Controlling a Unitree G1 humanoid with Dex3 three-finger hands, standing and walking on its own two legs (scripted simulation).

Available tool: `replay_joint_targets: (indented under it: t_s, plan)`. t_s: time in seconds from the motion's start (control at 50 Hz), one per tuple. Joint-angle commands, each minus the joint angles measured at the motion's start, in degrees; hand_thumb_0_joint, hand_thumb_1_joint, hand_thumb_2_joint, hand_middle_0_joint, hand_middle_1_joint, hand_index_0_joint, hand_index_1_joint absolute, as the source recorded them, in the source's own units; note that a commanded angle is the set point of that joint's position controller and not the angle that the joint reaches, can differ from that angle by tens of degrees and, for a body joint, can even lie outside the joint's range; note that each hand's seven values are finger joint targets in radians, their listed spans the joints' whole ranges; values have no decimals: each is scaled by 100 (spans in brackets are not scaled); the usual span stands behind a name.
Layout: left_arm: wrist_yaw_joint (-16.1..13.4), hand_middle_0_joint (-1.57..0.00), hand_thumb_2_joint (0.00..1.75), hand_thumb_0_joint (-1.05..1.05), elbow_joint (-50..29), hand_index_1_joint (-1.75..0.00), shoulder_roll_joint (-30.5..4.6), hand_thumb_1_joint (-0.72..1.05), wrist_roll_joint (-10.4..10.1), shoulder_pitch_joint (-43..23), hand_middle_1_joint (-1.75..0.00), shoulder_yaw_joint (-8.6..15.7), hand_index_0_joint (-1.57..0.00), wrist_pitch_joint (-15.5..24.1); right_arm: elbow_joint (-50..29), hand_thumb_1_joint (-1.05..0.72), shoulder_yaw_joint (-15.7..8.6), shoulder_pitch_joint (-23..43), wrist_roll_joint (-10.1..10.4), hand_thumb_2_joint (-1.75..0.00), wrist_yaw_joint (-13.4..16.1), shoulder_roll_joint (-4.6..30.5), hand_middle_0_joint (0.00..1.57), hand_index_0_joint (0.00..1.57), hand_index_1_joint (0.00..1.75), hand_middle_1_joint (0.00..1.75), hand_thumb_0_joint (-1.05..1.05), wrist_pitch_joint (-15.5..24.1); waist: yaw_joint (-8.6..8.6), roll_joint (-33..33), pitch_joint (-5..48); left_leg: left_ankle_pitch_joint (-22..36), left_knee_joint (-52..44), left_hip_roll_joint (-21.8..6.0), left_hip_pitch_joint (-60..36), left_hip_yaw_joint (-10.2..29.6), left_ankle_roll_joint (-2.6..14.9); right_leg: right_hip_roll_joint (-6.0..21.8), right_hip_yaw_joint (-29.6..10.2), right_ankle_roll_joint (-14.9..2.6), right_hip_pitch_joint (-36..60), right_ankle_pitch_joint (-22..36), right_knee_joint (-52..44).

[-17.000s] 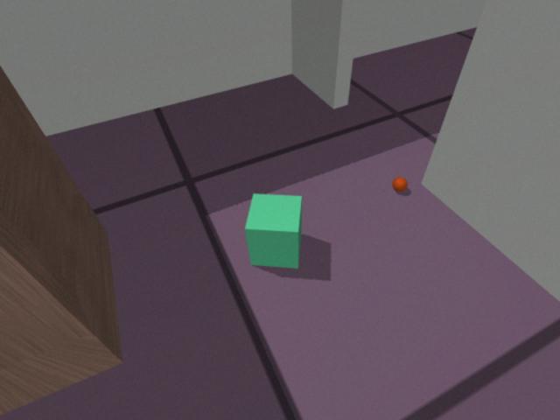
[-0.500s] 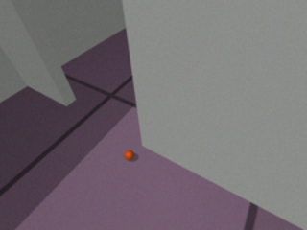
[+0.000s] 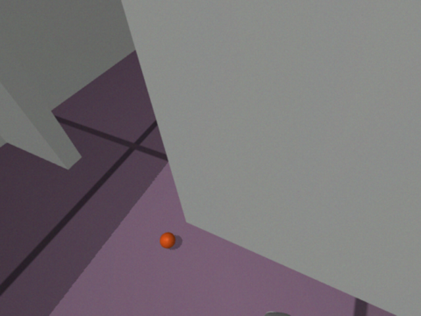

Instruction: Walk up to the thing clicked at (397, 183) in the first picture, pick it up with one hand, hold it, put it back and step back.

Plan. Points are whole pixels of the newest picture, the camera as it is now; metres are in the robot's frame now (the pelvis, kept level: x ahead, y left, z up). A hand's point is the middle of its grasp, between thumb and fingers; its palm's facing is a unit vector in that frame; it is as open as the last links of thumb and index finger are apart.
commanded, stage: walk up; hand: left
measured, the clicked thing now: (167, 240) +0.59 +0.27 -0.72
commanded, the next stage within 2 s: stand in 1.84 s
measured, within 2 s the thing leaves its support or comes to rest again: neither
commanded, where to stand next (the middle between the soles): +0.21 -0.01 m, yaw +2 degrees
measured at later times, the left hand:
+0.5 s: hand (94, 307) +0.19 +0.30 -0.15, palm faces -0.05 -0.94 -0.34, open 7.4 cm
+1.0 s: hand (120, 254) +0.30 +0.25 -0.13, palm faces -0.02 -0.94 -0.35, open 7.4 cm
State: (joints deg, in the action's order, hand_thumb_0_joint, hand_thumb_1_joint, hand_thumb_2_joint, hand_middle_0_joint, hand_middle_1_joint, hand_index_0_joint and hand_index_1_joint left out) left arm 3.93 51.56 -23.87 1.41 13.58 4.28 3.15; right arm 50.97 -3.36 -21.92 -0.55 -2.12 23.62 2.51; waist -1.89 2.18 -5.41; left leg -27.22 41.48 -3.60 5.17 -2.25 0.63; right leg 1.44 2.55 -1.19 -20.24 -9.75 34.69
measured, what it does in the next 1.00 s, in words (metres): walks ahead: left foot, then right foot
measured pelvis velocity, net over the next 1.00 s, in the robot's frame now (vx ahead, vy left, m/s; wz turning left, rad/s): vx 0.18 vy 0.00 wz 0.00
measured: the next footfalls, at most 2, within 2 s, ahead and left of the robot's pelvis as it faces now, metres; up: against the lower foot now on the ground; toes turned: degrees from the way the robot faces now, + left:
left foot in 0.30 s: +0.23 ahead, +0.14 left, +0.00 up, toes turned +2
right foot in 0.62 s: +0.24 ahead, -0.13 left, +0.00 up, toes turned -1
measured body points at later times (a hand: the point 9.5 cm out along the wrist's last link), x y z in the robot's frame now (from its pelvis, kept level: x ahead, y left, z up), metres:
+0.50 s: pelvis +0.14 +0.02 +0.01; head +0.17 +0.05 +0.45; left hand +0.20 +0.34 -0.13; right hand +0.21 -0.30 -0.08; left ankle +0.19 +0.13 -0.72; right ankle +0.15 -0.12 -0.68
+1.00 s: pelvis +0.18 +0.00 +0.02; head +0.20 +0.00 +0.47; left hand +0.30 +0.30 -0.10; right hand +0.27 -0.30 -0.12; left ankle +0.19 +0.13 -0.72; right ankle +0.20 -0.13 -0.72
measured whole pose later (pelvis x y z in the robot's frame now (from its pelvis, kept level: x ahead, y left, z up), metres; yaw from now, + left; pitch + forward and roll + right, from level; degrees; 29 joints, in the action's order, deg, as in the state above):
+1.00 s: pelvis +0.18 +0.00 +0.02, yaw +0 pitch -3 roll +0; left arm 0.4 60.5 -20.5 -0.6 3.5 -0.5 1.0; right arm 62.1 1.1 -5.9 0.6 -0.7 20.2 1.1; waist -0.2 0.2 -4.2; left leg -14.9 29.0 -2.3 11.2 -2.3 -1.2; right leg 2.6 1.2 1.3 -12.4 -14.4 29.7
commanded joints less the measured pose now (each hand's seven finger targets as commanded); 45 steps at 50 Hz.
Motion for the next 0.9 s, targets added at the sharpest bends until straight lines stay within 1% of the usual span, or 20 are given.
replay_joint_targets:
  t_s: [0.0, 0.02, 0.06, 0.1, 0.2, 0.26, 0.28, 0.3, 0.32, 0.34, 0.42, 0.46, 0.52, 0.58, 0.6, 0.62, 0.64, 0.68, 0.72, 0.88]
  plan:
    - [-198, -20, 90, 0, -439, -30, -1827, 90, -178, 933, -30, 512, -20, 134, -631, -90, -305, 62, 81, -90, 168, 1327, 20, 20, 30, 30, 0, 118, 634, -915, 431, -265, 2986, 253, 2867, 805, 225, 2208, -3476, -1634, 1896, -1324, -1904]
    - [-222, -20, 90, 0, -518, -30, -1676, 90, -197, 716, -30, 463, -20, 139, -586, -90, -282, 24, 130, -90, 144, 1278, 20, 20, 30, 30, 0, 138, 546, -894, 235, 26, 2881, 140, 2913, 821, 230, 1955, -2860, -1567, 1691, -858, -1850]
    - [-231, -20, 90, 0, -643, -30, -1421, 90, -163, 399, -30, 361, -20, 133, -465, -90, -261, -195, 95, -90, 76, 1217, 20, 20, 30, 30, 0, 123, 270, -1104, -63, 292, 2106, -104, 2491, 668, 146, 1544, -1943, -1334, 804, -941, -2017]
    - [-217, -20, 90, 0, -744, -30, -1393, 90, -104, 296, -30, 349, -20, 150, -396, -90, -271, -299, 29, -90, -28, 1094, 20, 20, 30, 30, 0, 100, 214, -1254, -94, 498, 1329, -125, 2232, 310, 30, 1222, -1273, -1269, 503, -674, -1940]
    - [-143, -20, 90, 0, -998, -30, -1470, 90, -41, 221, -30, 343, -20, 127, -529, -90, -332, 46, -51, -90, -86, 985, 20, 20, 30, 30, 0, 199, 297, -1156, 138, 1017, -223, 21, 1444, -99, -48, 1238, -1078, -1200, 114, -1373, -1741]
    - [-192, -20, 90, 0, -1032, -30, -1063, 90, -97, 11, -30, 114, -20, -5, -309, -90, -349, -337, -88, -90, 86, 923, 20, 20, 30, 30, 0, 301, -58, -392, 454, 1860, -1008, 333, -4, -232, -6, 847, -528, -792, -687, -857, -342]
    - [-217, -20, 90, 0, -1042, -30, -762, 90, -112, 80, -30, 0, -20, -44, -297, -90, -387, -491, -127, -90, 163, 1151, 20, 20, 30, 30, 0, 322, -166, 278, 523, 1266, -1593, -146, -181, 483, 152, 542, -242, -545, -963, -1093, 426]
    - [-224, -20, 90, 0, -1098, -30, -468, 90, -138, 241, -30, -73, -20, -69, -444, -90, -490, -523, -176, -90, 197, 1714, 20, 20, 30, 30, 0, 365, -112, 1392, 481, 649, -2512, -1557, -170, 2855, 607, -247, 50, -160, -1539, -1934, 1791]
    - [-317, -20, 90, 0, -822, -30, -1089, 90, -125, 617, -30, 111, -20, -158, -597, -90, -535, -211, -74, -90, 186, 2033, 20, 20, 30, 30, 0, 340, -4, 869, 425, -261, -2758, -2141, 436, 3687, 1311, -118, -567, -163, -1219, -2514, 2366]
    - [-342, -20, 90, 0, -732, -30, -1337, 90, -110, 553, -30, 151, -20, -162, -640, -90, -516, -14, -35, -90, 203, 1843, 20, 20, 30, 30, 0, 312, 54, 401, 193, 52, -2640, -2050, 554, 3477, 1520, -30, -677, -166, -1259, -2446, 2719]
    - [-325, -20, 90, 0, -431, -30, -1104, 90, -126, 708, -30, 119, -20, -172, -638, -90, -337, 340, -37, -90, 283, 1471, 20, 20, 30, 30, 0, 315, 226, 696, 375, 2447, -1983, -1301, 580, 1509, 1094, 226, -668, -116, -898, -1717, 2028]
    - [-312, -20, 90, 0, -373, -30, -941, 90, -128, 618, -30, 90, -20, -178, -658, -90, -276, 428, -56, -90, 299, 1387, 20, 20, 30, 30, 0, 284, 186, 854, 542, 3365, -1729, -1202, 619, 1129, 1070, 226, -410, -25, -484, -1544, 1446]
    - [-358, -20, 90, 0, -216, -30, -852, 90, -135, 561, -30, 78, -20, -165, -685, -90, -205, 692, -12, -90, 297, 1374, 20, 20, 30, 30, 0, 190, 236, 893, 701, 3975, -1228, -1137, 1017, 759, 997, 59, -81, -19, 256, -1066, 725]
    - [-399, -20, 90, 0, -43, -30, -971, 90, -84, 540, -30, 100, -20, -114, -662, -90, -97, 970, 99, -90, 273, 1167, 20, 20, 30, 30, 0, 49, 393, 398, 794, 2512, -693, -781, 1635, 596, 534, 10, -152, -167, 1119, 80, -418]
    - [-420, -20, 90, 0, -63, -30, -1196, 90, -44, 419, -30, 143, -20, -77, -647, -90, -19, 947, 138, -90, 267, 940, 20, 20, 30, 30, 0, 18, 359, -170, 756, 1798, -390, -565, 1956, 448, 298, 544, -898, -316, 1227, 404, -633]
    - [-418, -20, 90, 0, -199, -30, -1479, 90, -50, 52, -30, 143, -20, -17, -587, -90, 31, 819, 168, -90, 261, 746, 20, 20, 30, 30, 0, -19, 121, -749, 682, 889, 6, -32, 1732, 168, 38, 1406, -2144, -730, 620, 241, -1110]
    - [-403, -20, 90, 0, -186, -30, -1591, 90, -105, -402, -30, 107, -20, -42, -354, -90, -50, 816, 151, -90, 301, 949, 20, 20, 30, 30, 0, -80, 45, -928, 514, 86, 211, 142, 1087, 152, 54, 1666, -2223, -1142, -184, 72, -1139]
    - [-407, -20, 90, 0, -129, -30, -1285, 90, -129, -624, -30, -27, -20, -71, -67, -90, -48, 804, 148, -90, 280, 1031, 20, 20, 30, 30, 0, -43, -36, -658, 493, 993, -688, -71, 633, 307, 104, 1117, -1387, -673, -330, 214, -799]
    - [-404, -20, 90, 0, 31, -30, -1094, 90, -146, -613, -30, -83, -20, -99, 60, -90, -40, 1114, 137, -90, 244, 1170, 20, 20, 30, 30, 0, 1, 135, -649, 518, 1600, -1128, -420, 904, 757, 269, 568, -768, -222, 72, 107, -525]
    - [-430, -20, 90, 0, 524, -30, -973, 90, -207, -980, -30, -150, -20, -109, 675, -90, 113, 1624, 120, -90, 228, 1031, 20, 20, 30, 30, 0, -7, 228, -339, 863, 2557, -1617, -386, 505, 532, 132, 653, -642, -151, 983, 874, -868]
